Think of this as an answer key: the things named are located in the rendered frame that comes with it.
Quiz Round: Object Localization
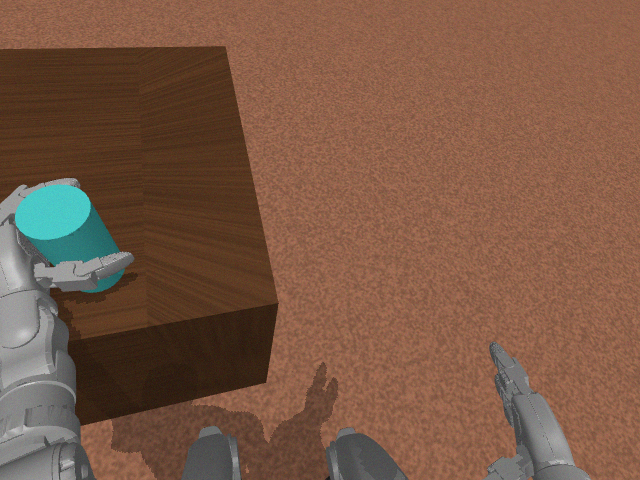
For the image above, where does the can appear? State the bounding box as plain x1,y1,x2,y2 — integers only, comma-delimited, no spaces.
15,185,125,293

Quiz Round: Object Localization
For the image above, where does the left robot arm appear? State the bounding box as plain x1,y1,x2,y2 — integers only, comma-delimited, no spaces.
0,290,97,480

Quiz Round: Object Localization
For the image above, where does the left robot hand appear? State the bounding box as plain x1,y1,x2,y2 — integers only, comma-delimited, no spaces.
0,178,135,298

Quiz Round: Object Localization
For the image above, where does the right robot hand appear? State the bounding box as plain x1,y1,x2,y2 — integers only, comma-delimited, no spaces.
482,342,576,480

